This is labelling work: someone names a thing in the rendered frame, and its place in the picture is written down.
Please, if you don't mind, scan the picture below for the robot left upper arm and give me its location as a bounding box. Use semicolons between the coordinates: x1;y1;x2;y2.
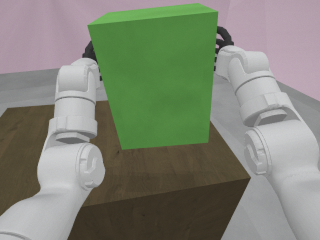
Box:
0;142;106;240

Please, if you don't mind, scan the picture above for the robot right forearm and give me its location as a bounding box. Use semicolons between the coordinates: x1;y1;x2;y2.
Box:
215;45;320;163

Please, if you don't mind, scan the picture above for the robot right upper arm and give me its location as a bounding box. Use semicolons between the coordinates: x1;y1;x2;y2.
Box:
244;119;320;240

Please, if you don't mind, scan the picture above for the robot left forearm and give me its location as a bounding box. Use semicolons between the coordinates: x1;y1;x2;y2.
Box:
37;57;101;182

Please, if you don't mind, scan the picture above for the pedestal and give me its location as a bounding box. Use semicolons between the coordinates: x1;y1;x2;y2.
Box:
0;100;251;240

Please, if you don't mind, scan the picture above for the carton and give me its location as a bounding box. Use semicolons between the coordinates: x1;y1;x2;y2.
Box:
87;3;219;150

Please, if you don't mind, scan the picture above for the left robot hand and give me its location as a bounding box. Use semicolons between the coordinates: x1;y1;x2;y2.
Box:
82;41;103;81

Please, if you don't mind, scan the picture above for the right robot hand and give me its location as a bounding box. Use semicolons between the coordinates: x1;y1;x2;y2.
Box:
214;26;234;71

